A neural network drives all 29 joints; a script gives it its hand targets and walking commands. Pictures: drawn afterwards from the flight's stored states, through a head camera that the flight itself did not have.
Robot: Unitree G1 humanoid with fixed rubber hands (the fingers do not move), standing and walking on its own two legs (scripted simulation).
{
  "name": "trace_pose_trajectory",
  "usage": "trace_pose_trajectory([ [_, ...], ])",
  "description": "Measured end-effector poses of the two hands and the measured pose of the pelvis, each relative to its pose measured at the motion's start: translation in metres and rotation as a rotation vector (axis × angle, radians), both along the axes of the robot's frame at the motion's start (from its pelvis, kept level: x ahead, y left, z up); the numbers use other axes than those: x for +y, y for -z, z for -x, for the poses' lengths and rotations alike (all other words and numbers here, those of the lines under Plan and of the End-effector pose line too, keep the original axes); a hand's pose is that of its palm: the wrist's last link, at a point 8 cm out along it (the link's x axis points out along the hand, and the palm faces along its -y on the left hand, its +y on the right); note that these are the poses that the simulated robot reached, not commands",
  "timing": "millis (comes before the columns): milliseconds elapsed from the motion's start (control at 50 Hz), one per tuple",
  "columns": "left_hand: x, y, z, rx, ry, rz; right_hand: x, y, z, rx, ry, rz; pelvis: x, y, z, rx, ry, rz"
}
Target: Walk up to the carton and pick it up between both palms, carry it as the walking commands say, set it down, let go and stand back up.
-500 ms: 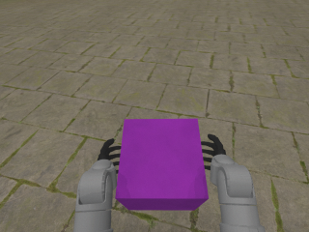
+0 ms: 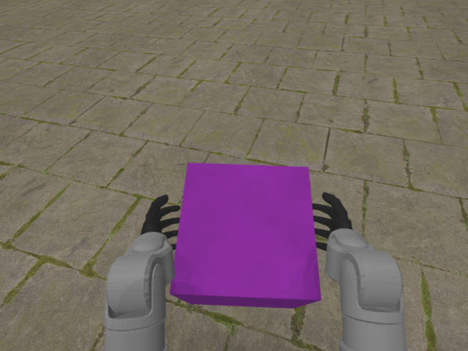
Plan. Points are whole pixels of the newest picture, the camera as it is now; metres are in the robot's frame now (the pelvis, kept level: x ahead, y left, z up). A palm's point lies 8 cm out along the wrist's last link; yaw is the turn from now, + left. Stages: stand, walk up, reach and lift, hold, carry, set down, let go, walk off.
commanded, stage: carry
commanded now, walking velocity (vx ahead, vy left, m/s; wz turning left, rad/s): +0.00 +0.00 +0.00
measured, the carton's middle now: (244, 241) +0.32 -0.01 +0.04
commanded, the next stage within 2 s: none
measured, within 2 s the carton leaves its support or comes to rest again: neither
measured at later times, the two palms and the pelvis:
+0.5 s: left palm (155, 265) +0.24 +0.12 +0.12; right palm (352, 245) +0.25 -0.16 +0.12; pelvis -0.04 -0.02 +0.02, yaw +3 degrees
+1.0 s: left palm (118, 310) +0.18 +0.16 +0.11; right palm (325, 270) +0.22 -0.11 +0.11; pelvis -0.07 +0.00 +0.01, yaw +6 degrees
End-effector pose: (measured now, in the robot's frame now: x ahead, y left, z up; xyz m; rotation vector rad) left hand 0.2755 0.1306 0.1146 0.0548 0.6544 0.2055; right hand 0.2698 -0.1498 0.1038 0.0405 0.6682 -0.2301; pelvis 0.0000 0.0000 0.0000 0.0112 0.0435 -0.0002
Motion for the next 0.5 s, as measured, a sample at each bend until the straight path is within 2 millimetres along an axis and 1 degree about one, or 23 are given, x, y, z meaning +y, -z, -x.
trace_pose_trajectory([
  [40, -0.001, 0.005, 0.004, 0.020, -0.019, 0.002, -0.001, 0.005, -0.001, 0.021, -0.022, 0.000, -0.006, 0.002, 0.000, -0.003, -0.014, 0.002],
  [100, -0.001, 0.012, 0.010, 0.037, -0.059, 0.030, -0.001, 0.006, -0.005, 0.040, -0.048, 0.017, -0.017, 0.003, 0.007, -0.003, -0.044, -0.007],
  [180, -0.002, 0.021, 0.022, 0.082, -0.093, 0.033, 0.000, 0.009, -0.009, 0.080, -0.076, 0.029, -0.027, -0.004, 0.015, 0.011, -0.067, -0.024],
  [220, -0.003, 0.019, 0.029, 0.098, -0.096, 0.017, 0.000, 0.013, -0.008, 0.092, -0.081, 0.007, -0.028, -0.007, 0.018, 0.014, -0.071, -0.033],
  [260, -0.003, 0.013, 0.033, 0.096, -0.099, 0.007, 0.000, 0.014, -0.008, 0.091, -0.081, -0.018, -0.028, -0.011, 0.022, 0.016, -0.072, -0.034],
  [300, -0.002, 0.006, 0.033, 0.083, -0.105, 0.008, 0.000, 0.011, -0.006, 0.081, -0.082, -0.028, -0.028, -0.015, 0.026, 0.024, -0.067, -0.033],
  [340, -0.003, 0.001, 0.031, 0.059, -0.105, 0.021, -0.001, 0.004, -0.004, 0.059, -0.078, -0.015, -0.028, -0.018, 0.030, 0.030, -0.059, -0.035],
  [420, -0.007, -0.004, 0.028, -0.009, -0.075, 0.053, -0.005, -0.010, 0.004, -0.006, -0.031, 0.014, -0.026, -0.015, 0.040, 0.031, -0.061, -0.012],
  [460, -0.008, -0.004, 0.033, -0.021, -0.064, 0.060, -0.007, -0.015, 0.012, -0.017, -0.024, 0.030, -0.025, -0.015, 0.044, 0.021, -0.050, -0.017],
  [500, -0.009, -0.003, 0.040, 0.002, -0.048, 0.048, -0.009, -0.016, 0.021, 0.001, -0.027, 0.027, -0.023, -0.016, 0.044, 0.017, -0.056, -0.016],
])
